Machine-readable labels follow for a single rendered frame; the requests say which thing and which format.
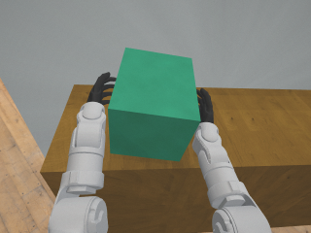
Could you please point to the carton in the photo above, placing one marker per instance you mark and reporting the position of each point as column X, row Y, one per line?
column 153, row 111

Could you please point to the robot right upper arm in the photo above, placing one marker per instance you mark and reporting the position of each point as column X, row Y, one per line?
column 239, row 219

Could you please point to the robot left hand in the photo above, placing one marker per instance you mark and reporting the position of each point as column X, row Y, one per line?
column 96, row 94

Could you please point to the right robot forearm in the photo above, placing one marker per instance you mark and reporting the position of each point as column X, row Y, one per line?
column 224, row 188

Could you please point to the robot right hand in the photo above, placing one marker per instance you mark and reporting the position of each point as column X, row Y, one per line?
column 205, row 106

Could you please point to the robot left upper arm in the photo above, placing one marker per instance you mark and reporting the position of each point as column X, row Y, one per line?
column 86, row 214

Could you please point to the pedestal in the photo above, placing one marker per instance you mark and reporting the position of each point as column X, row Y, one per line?
column 267, row 137

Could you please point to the left robot forearm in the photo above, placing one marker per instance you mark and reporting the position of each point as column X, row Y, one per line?
column 83, row 174

